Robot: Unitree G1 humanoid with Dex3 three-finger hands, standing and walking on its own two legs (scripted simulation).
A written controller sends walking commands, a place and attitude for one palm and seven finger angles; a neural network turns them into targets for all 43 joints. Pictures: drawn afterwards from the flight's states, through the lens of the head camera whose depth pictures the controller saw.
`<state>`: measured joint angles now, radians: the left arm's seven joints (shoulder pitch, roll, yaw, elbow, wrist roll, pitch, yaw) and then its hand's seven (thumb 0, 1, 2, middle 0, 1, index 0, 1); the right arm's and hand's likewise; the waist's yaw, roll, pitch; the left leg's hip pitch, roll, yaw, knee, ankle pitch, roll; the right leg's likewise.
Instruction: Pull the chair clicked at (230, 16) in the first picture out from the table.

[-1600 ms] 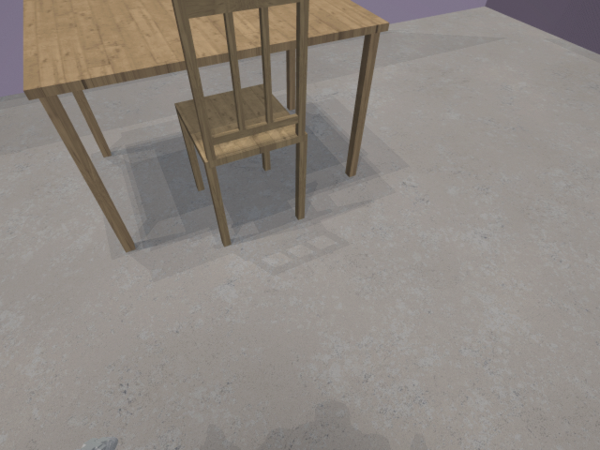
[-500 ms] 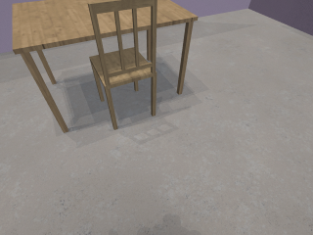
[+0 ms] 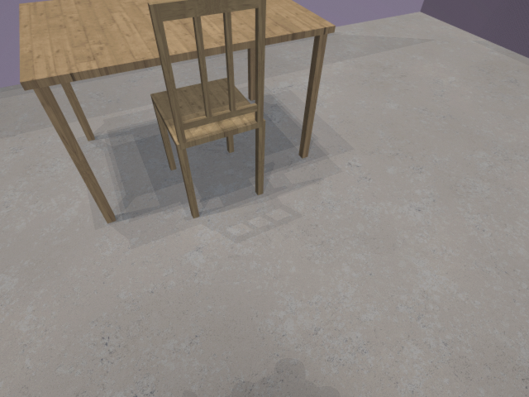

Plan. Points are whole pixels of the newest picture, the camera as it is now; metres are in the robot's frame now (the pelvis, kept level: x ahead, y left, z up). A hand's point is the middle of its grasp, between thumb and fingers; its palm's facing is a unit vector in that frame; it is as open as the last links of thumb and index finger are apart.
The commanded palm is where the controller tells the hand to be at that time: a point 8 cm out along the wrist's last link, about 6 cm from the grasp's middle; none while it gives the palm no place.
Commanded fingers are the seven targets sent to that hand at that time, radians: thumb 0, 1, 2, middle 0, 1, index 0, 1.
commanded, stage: walk to a spot facing it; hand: left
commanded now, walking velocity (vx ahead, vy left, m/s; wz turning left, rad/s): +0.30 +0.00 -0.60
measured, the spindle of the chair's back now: (203, 71) +1.11 +0.28 -0.05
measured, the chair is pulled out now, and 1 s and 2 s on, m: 0.00 0.00 0.00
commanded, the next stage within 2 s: turn to face it in 1.48 s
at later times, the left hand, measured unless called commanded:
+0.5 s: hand out of the picture +0.10 +0.13 -0.17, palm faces -0.16 -0.97 -0.19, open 7.3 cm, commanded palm none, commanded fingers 0.00 0.90 0.90 -0.20 -0.30 -0.20 -0.30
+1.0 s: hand (227, 248) +0.47 +0.12 -0.18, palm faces -0.41 -0.89 -0.19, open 7.3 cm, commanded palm none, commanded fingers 0.00 0.90 0.90 -0.20 -0.30 -0.20 -0.30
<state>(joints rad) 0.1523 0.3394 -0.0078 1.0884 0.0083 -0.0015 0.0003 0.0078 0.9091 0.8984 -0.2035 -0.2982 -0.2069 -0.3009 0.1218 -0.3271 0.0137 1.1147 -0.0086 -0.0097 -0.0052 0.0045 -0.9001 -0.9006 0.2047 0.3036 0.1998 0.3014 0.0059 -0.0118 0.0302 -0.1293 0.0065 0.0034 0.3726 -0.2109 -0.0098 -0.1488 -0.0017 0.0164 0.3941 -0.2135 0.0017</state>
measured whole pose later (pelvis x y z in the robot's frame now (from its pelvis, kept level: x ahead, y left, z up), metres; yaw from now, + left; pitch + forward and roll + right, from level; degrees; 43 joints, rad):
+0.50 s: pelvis +0.11 -0.05 +0.00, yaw -14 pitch +0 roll +1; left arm 0.42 0.15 0.03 1.04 0.02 -0.05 -0.01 0.01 0.91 0.90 -0.20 -0.30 -0.21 -0.30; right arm 0.22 -0.20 -0.05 1.02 -0.02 0.00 0.01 0.01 -0.90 -0.90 0.20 0.30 0.20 0.30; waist 0.03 0.01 0.03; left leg -0.55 0.11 0.06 1.11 -0.28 -0.05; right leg -0.14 0.05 -0.02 0.44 -0.30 -0.08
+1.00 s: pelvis +0.33 -0.04 -0.01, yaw -30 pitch +0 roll +0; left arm 0.25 0.24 0.10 0.97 0.03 0.01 -0.03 0.01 0.92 0.90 -0.20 -0.30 -0.20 -0.30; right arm 0.27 -0.16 -0.04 1.00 -0.02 -0.08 -0.03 -0.01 -0.93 -0.90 0.20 0.30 0.20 0.30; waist 0.03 -0.05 0.04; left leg -0.18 0.07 0.24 0.46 -0.27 0.03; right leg -0.58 -0.08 -0.05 1.20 -0.26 -0.01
